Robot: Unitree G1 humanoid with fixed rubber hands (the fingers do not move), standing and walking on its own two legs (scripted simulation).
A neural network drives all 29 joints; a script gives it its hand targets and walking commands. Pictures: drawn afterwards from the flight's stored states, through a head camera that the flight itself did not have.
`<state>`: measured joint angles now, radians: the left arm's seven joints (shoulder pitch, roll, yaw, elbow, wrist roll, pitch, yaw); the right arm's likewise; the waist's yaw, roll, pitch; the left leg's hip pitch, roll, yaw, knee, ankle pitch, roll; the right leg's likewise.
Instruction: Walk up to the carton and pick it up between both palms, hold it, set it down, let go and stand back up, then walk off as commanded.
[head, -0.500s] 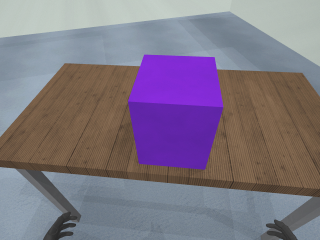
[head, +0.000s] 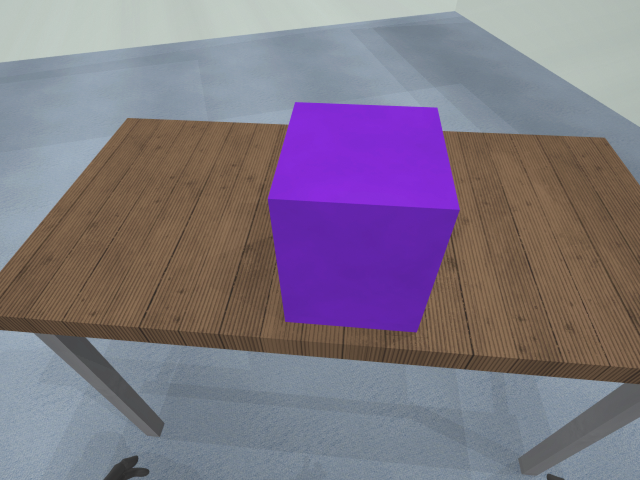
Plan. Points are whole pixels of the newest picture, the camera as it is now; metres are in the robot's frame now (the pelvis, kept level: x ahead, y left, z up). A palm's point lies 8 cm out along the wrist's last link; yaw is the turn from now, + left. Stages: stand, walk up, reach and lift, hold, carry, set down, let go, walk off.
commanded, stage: stand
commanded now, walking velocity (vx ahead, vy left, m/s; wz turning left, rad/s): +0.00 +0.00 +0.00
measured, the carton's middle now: (357, 220) +0.45 -0.02 +0.08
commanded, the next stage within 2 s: walk off in 0.80 s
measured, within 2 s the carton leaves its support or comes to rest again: neither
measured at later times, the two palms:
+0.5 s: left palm out of the picture +0.05 +0.29 -0.10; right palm out of the picture +0.07 -0.31 -0.10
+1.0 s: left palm out of the picture +0.02 +0.28 -0.11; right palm out of the picture +0.03 -0.33 -0.11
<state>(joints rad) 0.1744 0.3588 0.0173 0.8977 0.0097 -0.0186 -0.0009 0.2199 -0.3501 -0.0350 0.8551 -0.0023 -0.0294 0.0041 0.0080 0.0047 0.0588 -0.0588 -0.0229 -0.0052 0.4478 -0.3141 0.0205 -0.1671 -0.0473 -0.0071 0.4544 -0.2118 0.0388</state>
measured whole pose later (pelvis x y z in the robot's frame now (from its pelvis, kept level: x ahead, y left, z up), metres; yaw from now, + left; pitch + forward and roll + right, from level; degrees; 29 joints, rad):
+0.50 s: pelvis -0.02 -0.01 +0.00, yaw +1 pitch -6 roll +0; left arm 0.17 0.36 0.00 1.02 0.00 -0.03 0.01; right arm 0.19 -0.37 -0.03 0.98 0.00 -0.03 0.00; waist 0.01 0.01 0.05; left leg -0.03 -0.02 -0.02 0.38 -0.25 0.00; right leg -0.14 -0.04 -0.02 0.38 -0.15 0.02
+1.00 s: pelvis -0.04 -0.03 +0.00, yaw +0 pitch -4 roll +0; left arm 0.18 0.37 0.01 1.05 0.00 -0.03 0.00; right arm 0.20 -0.35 -0.03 1.02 0.00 -0.02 0.00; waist 0.02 0.00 0.06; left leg -0.10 0.01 -0.02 0.38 -0.22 -0.02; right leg -0.20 -0.01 -0.03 0.38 -0.12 -0.01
